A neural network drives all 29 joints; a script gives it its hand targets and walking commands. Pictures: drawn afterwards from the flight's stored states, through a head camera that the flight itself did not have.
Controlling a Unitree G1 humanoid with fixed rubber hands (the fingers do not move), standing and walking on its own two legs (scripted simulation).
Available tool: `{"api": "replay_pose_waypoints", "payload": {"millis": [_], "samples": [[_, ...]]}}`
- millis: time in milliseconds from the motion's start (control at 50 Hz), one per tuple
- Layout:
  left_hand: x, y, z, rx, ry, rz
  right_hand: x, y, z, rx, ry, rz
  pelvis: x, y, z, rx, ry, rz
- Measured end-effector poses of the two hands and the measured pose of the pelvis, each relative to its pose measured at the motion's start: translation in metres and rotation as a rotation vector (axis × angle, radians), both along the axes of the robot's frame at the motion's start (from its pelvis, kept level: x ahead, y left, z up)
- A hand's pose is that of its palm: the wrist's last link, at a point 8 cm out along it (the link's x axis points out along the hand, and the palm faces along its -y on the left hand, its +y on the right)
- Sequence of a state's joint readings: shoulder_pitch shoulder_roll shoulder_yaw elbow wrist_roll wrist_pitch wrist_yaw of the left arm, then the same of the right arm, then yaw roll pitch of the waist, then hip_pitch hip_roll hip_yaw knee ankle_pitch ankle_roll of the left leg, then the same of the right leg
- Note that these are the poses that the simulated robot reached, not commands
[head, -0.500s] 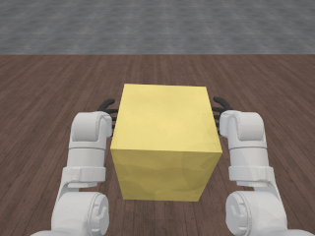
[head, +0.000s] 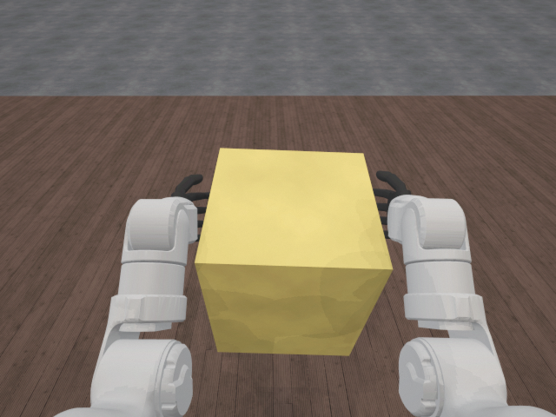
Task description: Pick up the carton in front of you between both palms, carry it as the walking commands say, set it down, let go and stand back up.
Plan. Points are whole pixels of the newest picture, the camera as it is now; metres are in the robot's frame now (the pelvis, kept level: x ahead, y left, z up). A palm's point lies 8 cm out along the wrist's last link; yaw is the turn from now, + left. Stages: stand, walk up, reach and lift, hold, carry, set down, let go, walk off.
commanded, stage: carry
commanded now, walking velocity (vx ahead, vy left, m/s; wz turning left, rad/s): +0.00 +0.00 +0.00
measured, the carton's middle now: (287, 256) +0.34 +0.00 +0.05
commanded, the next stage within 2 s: none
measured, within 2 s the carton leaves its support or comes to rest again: neither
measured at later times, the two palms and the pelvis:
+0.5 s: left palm (180, 218) +0.34 +0.15 +0.13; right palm (397, 215) +0.35 -0.15 +0.13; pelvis +0.00 +0.00 +0.00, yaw +0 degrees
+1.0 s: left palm (232, 170) +0.47 +0.09 +0.11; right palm (410, 164) +0.48 -0.21 +0.12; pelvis +0.12 -0.05 +0.00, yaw -1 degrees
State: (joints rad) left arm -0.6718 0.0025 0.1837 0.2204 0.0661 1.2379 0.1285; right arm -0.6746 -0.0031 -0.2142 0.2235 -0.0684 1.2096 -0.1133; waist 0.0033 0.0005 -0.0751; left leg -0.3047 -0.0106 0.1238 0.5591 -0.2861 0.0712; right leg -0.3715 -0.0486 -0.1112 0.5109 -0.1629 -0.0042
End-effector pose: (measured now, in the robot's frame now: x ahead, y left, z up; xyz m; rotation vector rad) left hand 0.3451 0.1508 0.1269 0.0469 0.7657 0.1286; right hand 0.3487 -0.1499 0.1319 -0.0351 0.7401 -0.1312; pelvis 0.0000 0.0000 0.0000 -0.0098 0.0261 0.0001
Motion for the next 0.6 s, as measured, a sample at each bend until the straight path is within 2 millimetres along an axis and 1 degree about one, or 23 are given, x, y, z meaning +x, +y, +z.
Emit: {"api": "replay_pose_waypoints", "payload": {"millis": [480, 560, 600], "samples": [[-0.001, 0.001, 0.0, -0.001, -0.001, 0.001, -0.001, 0.001, 0.0, 0.0, 0.0, 0.0, -0.001, 0.001, 0.0, -0.001, 0.001, 0.001], [0.001, 0.001, 0.001, 0.0, -0.001, 0.0, 0.001, 0.001, 0.0, 0.003, -0.001, -0.002, 0.005, 0.001, 0.0, 0.0, 0.002, -0.001], [0.006, -0.002, 0.003, 0.001, 0.0, -0.003, 0.004, -0.002, 0.001, 0.003, 0.0, -0.005, 0.01, 0.0, 0.001, -0.002, 0.008, -0.002]]}}
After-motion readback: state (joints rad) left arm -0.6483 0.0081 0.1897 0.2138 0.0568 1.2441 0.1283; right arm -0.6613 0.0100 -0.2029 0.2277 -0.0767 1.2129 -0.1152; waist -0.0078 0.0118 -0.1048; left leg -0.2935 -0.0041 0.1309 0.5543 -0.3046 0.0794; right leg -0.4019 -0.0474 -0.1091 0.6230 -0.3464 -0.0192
